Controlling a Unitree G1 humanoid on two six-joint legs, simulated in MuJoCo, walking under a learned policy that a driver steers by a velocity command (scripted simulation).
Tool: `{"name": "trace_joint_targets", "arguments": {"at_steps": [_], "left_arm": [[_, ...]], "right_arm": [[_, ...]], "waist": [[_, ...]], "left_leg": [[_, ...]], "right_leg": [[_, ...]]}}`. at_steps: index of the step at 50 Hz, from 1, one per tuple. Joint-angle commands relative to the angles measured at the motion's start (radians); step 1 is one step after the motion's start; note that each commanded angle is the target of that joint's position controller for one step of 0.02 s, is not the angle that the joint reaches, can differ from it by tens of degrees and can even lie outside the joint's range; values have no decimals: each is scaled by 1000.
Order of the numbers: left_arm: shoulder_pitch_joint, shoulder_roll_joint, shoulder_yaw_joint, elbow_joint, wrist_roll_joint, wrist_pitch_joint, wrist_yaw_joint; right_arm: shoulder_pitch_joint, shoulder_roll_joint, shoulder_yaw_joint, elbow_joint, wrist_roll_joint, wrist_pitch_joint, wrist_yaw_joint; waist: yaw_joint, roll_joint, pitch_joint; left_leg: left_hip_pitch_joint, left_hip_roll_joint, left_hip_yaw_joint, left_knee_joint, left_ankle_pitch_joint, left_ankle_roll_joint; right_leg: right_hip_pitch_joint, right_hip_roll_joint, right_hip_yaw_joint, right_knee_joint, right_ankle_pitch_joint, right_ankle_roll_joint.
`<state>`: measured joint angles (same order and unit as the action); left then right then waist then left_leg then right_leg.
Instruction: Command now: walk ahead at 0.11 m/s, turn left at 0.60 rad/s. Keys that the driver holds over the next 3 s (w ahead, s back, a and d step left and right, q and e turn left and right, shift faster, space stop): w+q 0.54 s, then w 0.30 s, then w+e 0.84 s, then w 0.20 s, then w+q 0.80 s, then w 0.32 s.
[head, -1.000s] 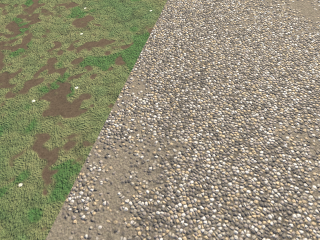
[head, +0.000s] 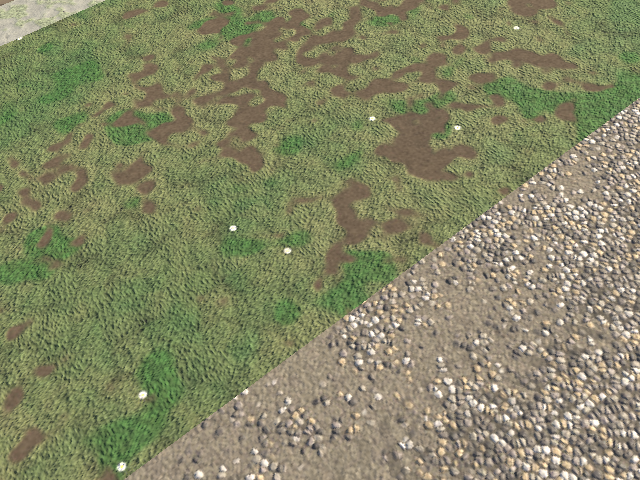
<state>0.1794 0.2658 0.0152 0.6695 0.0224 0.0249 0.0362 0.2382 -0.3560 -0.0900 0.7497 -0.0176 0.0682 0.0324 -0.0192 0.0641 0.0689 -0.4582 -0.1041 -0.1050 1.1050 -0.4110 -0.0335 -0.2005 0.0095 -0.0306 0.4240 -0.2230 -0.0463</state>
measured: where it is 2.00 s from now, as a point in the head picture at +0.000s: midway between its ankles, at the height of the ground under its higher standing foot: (224, 320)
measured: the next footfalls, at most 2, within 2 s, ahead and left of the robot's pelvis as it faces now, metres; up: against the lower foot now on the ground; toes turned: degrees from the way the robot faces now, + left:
left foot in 0.36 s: +0.11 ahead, +0.15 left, +0.00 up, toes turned +15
right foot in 0.84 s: +0.50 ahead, +0.15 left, +0.00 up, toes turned +23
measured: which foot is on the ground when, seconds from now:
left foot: up 0.00-0.34, down 0.36-0.84, up 0.86-1.00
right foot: down 0.00-0.36, up 0.38-0.82, down 0.84-1.00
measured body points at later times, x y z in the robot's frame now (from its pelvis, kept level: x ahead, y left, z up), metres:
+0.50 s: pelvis +0.11 +0.09 +0.00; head +0.13 +0.12 +0.45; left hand +0.11 +0.38 -0.13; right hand +0.30 -0.14 -0.10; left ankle +0.07 +0.14 -0.74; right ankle +0.12 -0.06 -0.67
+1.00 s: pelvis +0.39 +0.17 -0.01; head +0.42 +0.18 +0.44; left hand +0.37 +0.46 -0.13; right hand +0.55 -0.05 -0.14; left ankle +0.25 +0.23 -0.65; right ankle +0.46 +0.13 -0.74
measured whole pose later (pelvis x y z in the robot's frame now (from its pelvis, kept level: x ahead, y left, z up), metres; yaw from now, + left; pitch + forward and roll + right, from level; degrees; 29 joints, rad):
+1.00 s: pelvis +0.39 +0.17 -0.01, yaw +23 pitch +0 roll +0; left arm 0.26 0.28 0.04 0.81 0.01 -0.05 -0.02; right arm 0.30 -0.28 -0.02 0.85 -0.05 -0.06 0.01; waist -0.01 0.02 0.06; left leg -0.35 -0.04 -0.03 1.17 -0.32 0.07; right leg -0.29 0.08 -0.05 0.47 -0.17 -0.10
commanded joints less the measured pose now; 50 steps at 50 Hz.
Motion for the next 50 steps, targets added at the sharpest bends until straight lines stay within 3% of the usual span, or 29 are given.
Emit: {"name": "trace_joint_targets", "arguments": {"at_steps": [1, 4, 7, 12, 14, 16, 17, 18, 19, 20, 21, 22, 23, 25, 27, 32, 35, 37, 39, 41, 42, 43, 44, 45, 46, 47, 49, 50], "left_arm": [[53, 154, 48, -41, 4, -19, -1], [112, 178, 63, -10, 5, -35, -5], [139, 183, 72, 13, 9, -57, -13], [149, 201, 85, 41, 12, -76, -30], [152, 216, 91, 50, 10, -73, -35], [135, 225, 92, 57, -3, -63, -38], [128, 211, 86, 56, -7, -61, -39], [136, 162, 67, 47, 1, -60, -42], [61, 63, 37, -49, 13, -62, -56], [13, 144, 55, -55, 38, -60, -56], [5, 170, 62, -51, 24, -67, -67], [33, 169, 60, -29, 11, -77, -75], [55, 167, 61, -11, 17, -78, -76], [99, 161, 58, 17, 34, -60, -79], [74, 142, 54, 10, 33, -46, -79], [-108, 93, 32, -38, 25, -45, -84], [-213, 71, 18, -69, 15, -55, -90], [-244, 76, 16, -83, 8, -60, -89], [-182, 95, 23, -65, 7, -65, -78], [26, 140, 43, 6, 2, -70, -55], [188, 157, 52, 51, 5, -79, -40], [350, 233, 70, 77, 24, -81, -19], [331, 303, 89, 94, 32, -79, -27], [241, 216, 75, 90, -11, -73, -43], [141, 157, 63, 77, -20, -75, -49], [111, 117, 54, 80, -13, -79, -55], [120, 94, 43, 111, -13, -90, -54], [137, 100, 45, 125, -15, -98, -55]], "right_arm": [[-20, -82, -16, -64, -4, -2, 22], [-93, -71, -9, -84, -13, -3, 40], [-128, -45, 1, -93, -16, -14, 49], [-201, -16, 22, -129, -12, -33, 62], [-203, -20, 26, -137, -12, -41, 62], [-126, -18, 27, -119, -21, -54, 53], [-21, -32, 19, -79, -29, -62, 44], [151, -94, -8, -21, -35, -72, 28], [235, -230, -34, -39, -21, -79, 9], [205, -215, -26, -49, 0, -81, 1], [165, -162, -12, -43, 3, -78, -6], [123, -122, 0, -43, 1, -82, -9], [86, -104, 7, -52, 2, -89, -14], [62, -84, 17, -54, 10, -108, -17], [99, -90, 13, -31, 20, -121, -17], [209, -60, 23, 36, 15, -130, -27], [260, -61, 27, 73, 11, -135, -36], [269, -69, 28, 93, 7, -138, -43], [231, -85, 28, 102, 3, -142, -49], [213, -105, 25, 113, -9, -141, -51], [193, -108, 25, 114, -6, -142, -48], [207, -48, 40, 88, -8, -148, -45], [341, 25, 48, 90, 22, -145, -36], [255, -50, 42, 92, -21, -147, -37], [174, -54, 40, 76, -21, -150, -30], [119, -44, 47, 64, -26, -152, -25], [107, -15, 55, 52, -38, -137, -14], [108, 0, 60, 49, -38, -130, -11]], "waist": [[49, -223, -68], [79, -213, -30], [84, -188, -18], [87, -201, 5], [79, -204, 6], [24, -180, -9], [-25, -128, -54], [-94, 39, -158], [-120, 312, -180], [-119, 141, -105], [-84, 72, -27], [-38, 30, 8], [-7, 13, 7], [24, 24, -37], [30, 4, -49], [-25, 3, 4], [-61, 8, 18], [-60, 11, 27], [-11, 16, 9], [78, 20, -100], [161, -3, -177], [202, -119, -313], [102, -361, -373], [81, -191, -254], [48, -131, -128], [42, -75, -78], [2, -101, -48], [-7, -115, -53]], "left_leg": [[-138, 42, 36, 7, 41, -14], [-193, 70, 41, -90, 57, -11], [-182, 99, 63, -185, 67, 3], [-37, 125, 138, -378, 36, 55], [49, 112, 176, -449, 25, 85], [198, 80, 211, -561, 75, 115], [356, 40, 217, -610, 88, 131], [560, 102, 68, -700, -30, 161], [707, 424, -517, -890, -352, 276], [649, 463, -658, -955, -325, 332], [595, 429, -513, -916, -170, 327], [524, 369, -393, -902, 30, 299], [490, 310, -309, -901, 184, 273], [463, 253, -223, -894, 436, 262], [451, 235, -196, -888, 554, 271], [459, 213, -147, -908, 684, 248], [490, 224, -139, -899, 762, 230], [511, 250, -148, -903, 803, 221], [510, 257, -126, -856, 964, 195], [525, 241, -104, -626, 1218, 169], [437, 208, -75, -421, 1127, 157], [290, 138, -20, -114, 769, 147], [-34, -74, 16, 216, -86, 103], [-122, -1, -43, 252, -40, 124], [-139, 62, -15, 213, 62, 122], [-126, 92, 12, 169, 101, 119], [-77, 132, 28, 85, 112, 93], [-61, 138, 38, 46, 112, 79]], "right_leg": [[164, -236, 200, -201, -63, -136], [218, -279, 227, -260, -230, -142], [227, -306, 191, -281, -232, -145], [122, -315, 74, -272, -218, -126], [76, -318, 36, -247, -182, -116], [5, -313, -29, -145, -77, -95], [-70, -280, -93, 3, 22, -74], [-177, -201, -191, 317, 62, -33], [-538, -43, -190, 655, -357, 33], [-672, -30, 4, 755, -352, 30], [-676, -86, 46, 751, -243, 20], [-613, -111, 45, 696, -146, 21], [-555, -121, 43, 649, -98, 30], [-478, -111, 26, 637, -41, 58], [-481, -97, 16, 623, -14, 78], [-538, -83, -22, 436, 124, 84], [-499, -55, -41, 291, 188, 56], [-444, -38, -42, 216, 200, 23], [-302, 0, -45, 155, 157, -19], [-65, 61, -52, 133, 69, -56], [148, 18, -17, 75, 108, -83], [365, -204, 224, 72, -53, -129], [529, -428, 757, -62, -55, -290], [408, -370, 801, -142, -132, -273], [272, -339, 625, -151, -109, -260], [184, -289, 526, -167, 11, -246], [72, -212, 400, -196, 166, -218], [53, -198, 371, -206, 228, -221]]}}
